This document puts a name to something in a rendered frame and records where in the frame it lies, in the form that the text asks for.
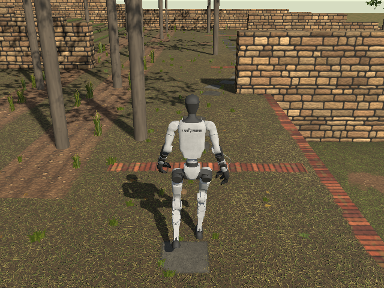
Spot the right robot upper arm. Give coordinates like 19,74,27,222
205,121,221,154

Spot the robot left forearm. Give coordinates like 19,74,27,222
158,145,169,164

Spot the robot right shin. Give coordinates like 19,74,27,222
197,193,207,232

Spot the robot right forearm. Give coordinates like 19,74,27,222
215,145,228,172

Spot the left robot upper arm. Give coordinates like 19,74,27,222
163,121,179,153

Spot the right robot hand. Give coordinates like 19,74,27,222
216,170,230,185

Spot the left robot hand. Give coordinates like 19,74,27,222
157,162,171,173

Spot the robot torso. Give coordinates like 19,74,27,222
178,118,206,180

